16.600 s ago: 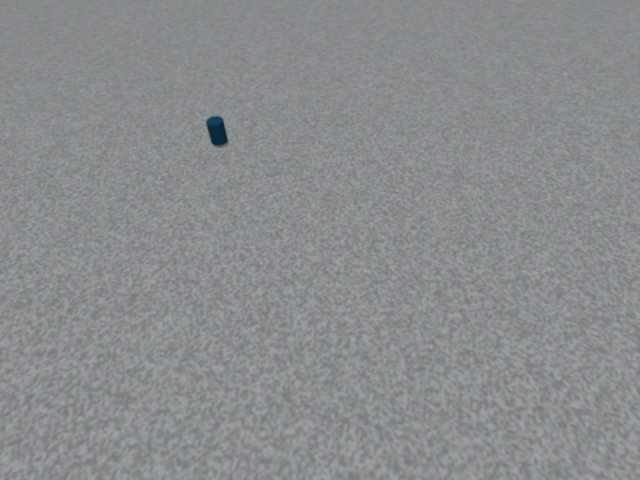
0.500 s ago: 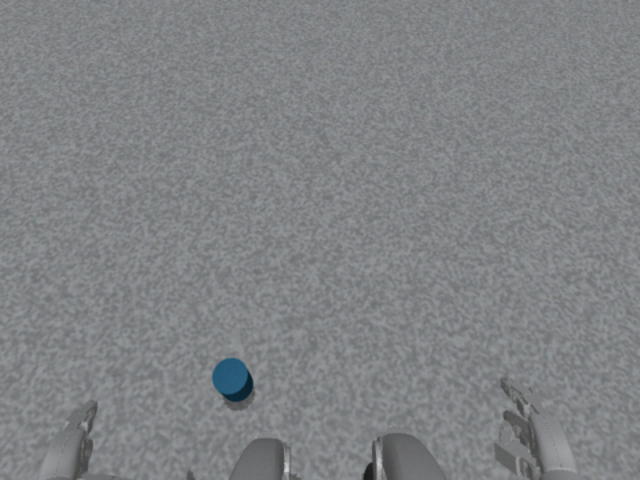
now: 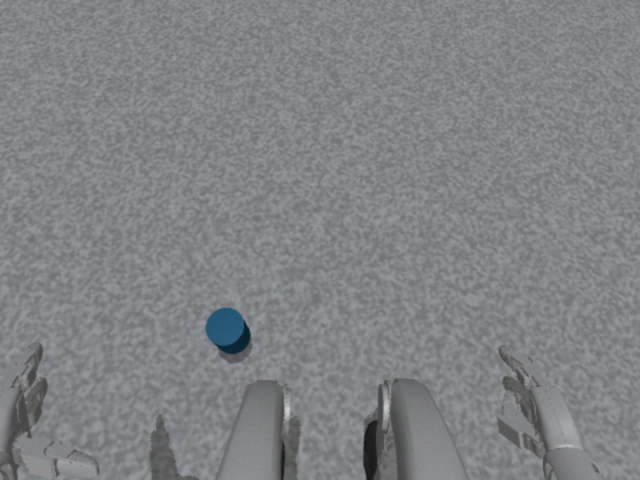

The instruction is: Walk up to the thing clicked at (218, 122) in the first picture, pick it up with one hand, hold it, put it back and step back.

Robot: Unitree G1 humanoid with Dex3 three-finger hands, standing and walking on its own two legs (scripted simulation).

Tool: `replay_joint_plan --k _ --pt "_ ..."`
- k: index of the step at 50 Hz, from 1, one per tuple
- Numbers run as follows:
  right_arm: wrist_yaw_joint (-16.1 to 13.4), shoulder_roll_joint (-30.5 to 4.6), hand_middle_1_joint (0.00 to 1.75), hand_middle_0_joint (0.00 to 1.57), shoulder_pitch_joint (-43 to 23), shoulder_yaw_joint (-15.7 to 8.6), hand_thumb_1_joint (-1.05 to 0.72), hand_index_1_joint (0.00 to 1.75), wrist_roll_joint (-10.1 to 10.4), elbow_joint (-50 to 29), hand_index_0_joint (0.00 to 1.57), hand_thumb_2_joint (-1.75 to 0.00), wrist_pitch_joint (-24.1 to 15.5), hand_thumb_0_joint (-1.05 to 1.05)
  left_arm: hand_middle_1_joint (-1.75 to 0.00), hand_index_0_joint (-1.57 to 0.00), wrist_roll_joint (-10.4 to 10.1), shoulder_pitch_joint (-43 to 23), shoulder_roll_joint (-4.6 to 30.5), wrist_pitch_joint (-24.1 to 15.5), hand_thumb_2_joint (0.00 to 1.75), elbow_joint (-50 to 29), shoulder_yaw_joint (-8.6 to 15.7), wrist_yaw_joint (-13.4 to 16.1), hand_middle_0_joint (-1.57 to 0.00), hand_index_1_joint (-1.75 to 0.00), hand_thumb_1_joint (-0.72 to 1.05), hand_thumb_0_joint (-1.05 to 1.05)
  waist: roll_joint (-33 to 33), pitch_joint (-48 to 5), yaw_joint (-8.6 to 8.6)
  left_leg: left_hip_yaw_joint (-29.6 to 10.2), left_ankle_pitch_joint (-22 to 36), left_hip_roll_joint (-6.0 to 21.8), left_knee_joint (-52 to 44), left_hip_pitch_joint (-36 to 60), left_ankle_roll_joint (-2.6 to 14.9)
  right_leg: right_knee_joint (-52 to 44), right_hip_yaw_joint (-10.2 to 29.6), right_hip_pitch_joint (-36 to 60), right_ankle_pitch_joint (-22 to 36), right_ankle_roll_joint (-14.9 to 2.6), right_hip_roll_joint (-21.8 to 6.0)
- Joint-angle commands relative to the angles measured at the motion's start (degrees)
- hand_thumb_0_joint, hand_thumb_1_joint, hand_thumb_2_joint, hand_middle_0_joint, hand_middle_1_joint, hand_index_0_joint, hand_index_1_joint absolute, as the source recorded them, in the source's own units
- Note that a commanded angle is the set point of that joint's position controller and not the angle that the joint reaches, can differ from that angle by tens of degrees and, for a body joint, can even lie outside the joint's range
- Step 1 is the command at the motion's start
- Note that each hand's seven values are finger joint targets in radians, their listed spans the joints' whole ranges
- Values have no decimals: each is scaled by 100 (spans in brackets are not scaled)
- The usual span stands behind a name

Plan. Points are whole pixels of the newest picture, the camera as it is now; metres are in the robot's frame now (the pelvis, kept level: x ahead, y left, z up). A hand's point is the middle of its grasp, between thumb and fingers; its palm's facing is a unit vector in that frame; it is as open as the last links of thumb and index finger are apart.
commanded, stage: go down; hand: left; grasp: from the side
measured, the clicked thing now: (229, 331) +0.39 +0.23 -0.54
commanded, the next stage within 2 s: approach in 1.82 s
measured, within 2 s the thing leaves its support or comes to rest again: neither
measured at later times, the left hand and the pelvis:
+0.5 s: hand (56, 370) +0.25 +0.40 -0.16, palm faces +0.26 -0.94 -0.21, open 17.5 cm; pelvis -0.04 +0.00 -0.13, yaw -1 degrees
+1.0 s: hand (58, 355) +0.27 +0.42 -0.20, palm faces +0.27 -0.95 -0.15, open 17.6 cm; pelvis -0.06 +0.00 -0.19, yaw -3 degrees
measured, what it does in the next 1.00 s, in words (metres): lowers itself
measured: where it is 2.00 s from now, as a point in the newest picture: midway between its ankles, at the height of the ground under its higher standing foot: outside the picture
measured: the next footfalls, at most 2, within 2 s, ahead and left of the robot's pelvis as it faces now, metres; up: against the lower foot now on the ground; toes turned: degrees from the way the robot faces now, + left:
none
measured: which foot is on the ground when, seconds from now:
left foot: down 0.00-1.00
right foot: down 0.00-1.00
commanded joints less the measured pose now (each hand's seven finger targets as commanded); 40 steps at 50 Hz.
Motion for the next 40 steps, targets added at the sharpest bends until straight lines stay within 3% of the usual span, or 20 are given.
replay_joint_plan --k 1,3,5,6,7,8,9,10,11,13,19,22,26,28,31,35,40 --pt "-105 -1058 30 20 -12 -390 -94 30 -18 -479 20 -91 -315 0 -11 -9 -244 -885 1969 -1074 5 -367 968 -418 -8 -10 -56 0 635 -1989 27 3 734 -42 -660 283 141 -247 210 702 350 -237 86" --pt "-135 -1102 30 20 -47 -395 -94 30 -38 -415 20 -91 -303 0 -11 -8 -294 -1053 2157 -1219 7 -292 1075 -615 -7 -11 -52 0 778 -2195 123 39 514 -48 -511 103 133 -162 322 588 128 -227 59" --pt "-145 -1166 30 20 -5 -390 -92 30 -34 -303 20 -90 -292 0 -12 -8 -372 -1036 2085 -1278 7 38 1145 -782 -7 -12 -54 0 744 -2469 147 29 598 -65 -389 21 118 17 269 528 219 -240 85" --pt "-150 -1232 30 20 36 -407 -91 30 -41 -249 20 -90 -285 0 -12 -7 -418 -1107 2362 -1320 7 -53 1360 -852 -7 -11 -54 0 834 -2771 255 57 798 -72 -293 74 110 97 284 590 371 -248 85" --pt "-157 -1243 30 20 51 -369 -91 30 -32 -201 20 -90 -272 0 -12 -8 -460 -1134 2341 -1337 7 157 1409 -929 -7 -12 -57 0 882 -2903 244 42 946 -94 -190 0 99 279 211 471 497 -274 92" --pt "-164 -1305 30 20 41 -387 -90 30 -31 -200 20 -90 -265 0 -12 -8 -480 -1188 2657 -1379 7 -33 1674 -958 -8 -12 -57 0 864 -3183 359 39 1214 -94 -105 101 107 420 123 451 736 -286 116" --pt "-167 -1296 30 20 37 -345 -90 30 -26 -92 20 -90 -253 0 -12 -8 -476 -1147 2613 -1360 7 311 1598 -1014 -8 -12 -59 0 883 -3078 326 21 1112 -105 -59 -52 105 527 76 304 611 -301 120" --pt "-181 -1348 30 20 -1 -371 -90 30 -34 -160 20 -90 -245 0 -12 -8 -504 -1319 2928 -1426 7 9 1881 -1016 -8 -12 -60 0 898 -3293 421 59 1312 -103 63 -54 117 619 69 334 802 -299 126" --pt "-193 -1321 30 20 -7 -347 -90 30 -28 -72 20 -90 -233 0 -12 -8 -509 -1200 2777 -1419 7 366 1843 -1067 -8 -12 -60 0 813 -3325 367 63 1479 -112 157 -121 118 723 33 303 902 -314 134" --pt "-219 -1331 30 20 -25 -316 -90 30 -33 -31 20 -90 -207 0 -12 -7 -603 -1411 3019 -1479 7 265 2060 -1138 -7 -12 -59 0 736 -3351 393 129 1636 -134 369 -358 145 799 70 346 1016 -313 140" --pt "-212 -1384 30 20 -48 -280 -89 30 -39 194 20 -90 -203 0 -10 -8 -697 -2181 2932 -1667 4 1092 2016 -1522 -8 -10 -60 0 671 -2729 89 0 953 -78 708 -1009 182 1208 -60 -568 483 -317 170" --pt "-221 -1464 30 20 -18 -263 -89 30 -59 210 20 -90 -206 0 -9 -8 -691 -2594 3199 -1827 3 1155 2054 -1729 -8 -9 -60 0 807 -2793 51 -35 689 -58 822 -1066 179 1371 -94 -890 287 -321 157" --pt "-213 -1523 30 20 -4 -207 -90 30 -89 268 20 -90 -216 0 -7 -8 -699 -2994 3592 -1978 1 1115 2177 -1890 -8 -7 -60 0 929 -2829 107 -34 154 -39 914 -1248 202 1516 -127 -1108 -100 -291 167" --pt "-220 -1572 30 20 -16 -174 -90 30 -115 224 20 -90 -218 0 -7 -8 -709 -3139 3947 -2019 0 954 2404 -1899 -8 -7 -61 0 1071 -3066 204 13 100 -48 985 -1285 198 1610 -120 -991 -127 -282 156" --pt "-229 -1616 30 20 12 -122 -91 30 -111 320 20 -90 -196 0 -7 -8 -737 -2906 3941 -1962 1 1116 2503 -1932 -8 -7 -59 0 1204 -3171 282 -57 467 -35 1015 -1134 149 1893 -208 -1163 168 -317 165" --pt "-230 -1654 30 20 -69 -90 -90 30 -108 326 20 -90 -166 0 -6 -7 -773 -2987 4028 -1896 2 1274 2569 -1980 -7 -7 -59 0 1303 -2999 316 -98 454 -20 1138 -1325 141 2128 -252 -1492 193 -327 156" --pt "-194 -1655 30 20 -52 -49 -91 30 -106 311 20 -91 -174 0 -5 -6 -799 -3196 4040 -1898 3 1524 2556 -2075 -6 -6 -58 0 1064 -2681 169 -83 164 -34 1340 -1818 193 2203 -296 -1654 -34 -305 167"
